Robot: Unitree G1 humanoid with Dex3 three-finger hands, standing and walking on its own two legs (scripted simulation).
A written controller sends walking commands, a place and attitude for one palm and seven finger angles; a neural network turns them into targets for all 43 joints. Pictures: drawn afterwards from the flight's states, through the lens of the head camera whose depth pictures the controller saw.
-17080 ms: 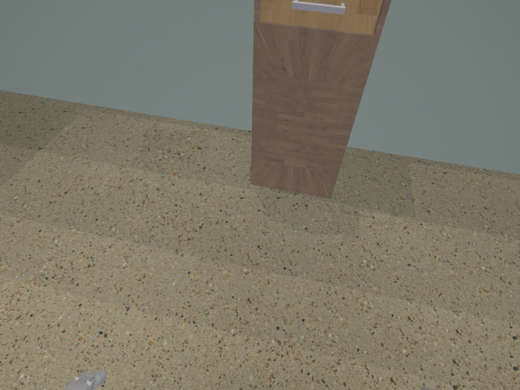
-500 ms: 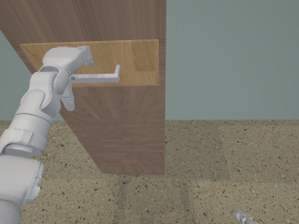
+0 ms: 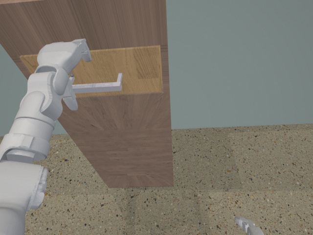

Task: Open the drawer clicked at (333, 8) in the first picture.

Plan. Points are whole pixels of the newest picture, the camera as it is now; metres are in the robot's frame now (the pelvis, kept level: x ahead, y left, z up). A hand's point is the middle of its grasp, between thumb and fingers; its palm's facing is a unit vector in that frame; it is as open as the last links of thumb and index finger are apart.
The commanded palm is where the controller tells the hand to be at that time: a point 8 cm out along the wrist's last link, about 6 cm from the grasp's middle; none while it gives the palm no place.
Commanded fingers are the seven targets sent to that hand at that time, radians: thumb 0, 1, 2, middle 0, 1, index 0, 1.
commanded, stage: move the hooked fingers above the handle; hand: left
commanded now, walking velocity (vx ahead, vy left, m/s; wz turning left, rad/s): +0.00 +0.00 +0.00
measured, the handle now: (93, 83) +0.49 +0.20 +0.14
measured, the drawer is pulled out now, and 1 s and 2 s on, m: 0.00 0.00 0.00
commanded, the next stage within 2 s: lower the fingers behind the handle in 0.48 s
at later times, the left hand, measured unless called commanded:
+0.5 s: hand (100, 70) +0.46 +0.16 +0.20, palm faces +0.10 -0.04 -0.99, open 13.8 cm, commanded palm +0.43 +0.23 +0.26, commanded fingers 0.00 -0.50 0.30 -0.30 -1.20 -0.30 -1.20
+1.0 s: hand (77, 92) +0.43 +0.22 +0.16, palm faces -0.03 -0.02 -1.00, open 14.0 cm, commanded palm +0.43 +0.24 +0.23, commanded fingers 0.00 -0.50 0.30 -0.30 -1.20 -0.30 -1.20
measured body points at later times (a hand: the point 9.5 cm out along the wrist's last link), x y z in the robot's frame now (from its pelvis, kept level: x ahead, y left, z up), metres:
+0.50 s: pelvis +0.00 +0.00 +0.00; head +0.03 -0.04 +0.45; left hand +0.45 +0.16 +0.26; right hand +0.14 -0.23 -0.14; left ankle -0.01 +0.11 -0.74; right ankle +0.01 -0.11 -0.74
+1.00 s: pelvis +0.00 +0.00 +0.00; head +0.04 -0.02 +0.44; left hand +0.42 +0.22 +0.22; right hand +0.12 -0.29 -0.12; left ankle -0.01 +0.11 -0.74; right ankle +0.01 -0.11 -0.74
